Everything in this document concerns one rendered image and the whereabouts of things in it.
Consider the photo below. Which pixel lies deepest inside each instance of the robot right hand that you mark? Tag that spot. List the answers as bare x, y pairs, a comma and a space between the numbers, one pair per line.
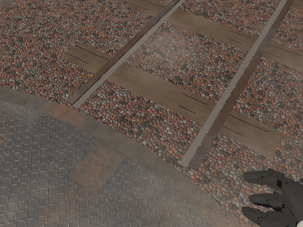
288, 206

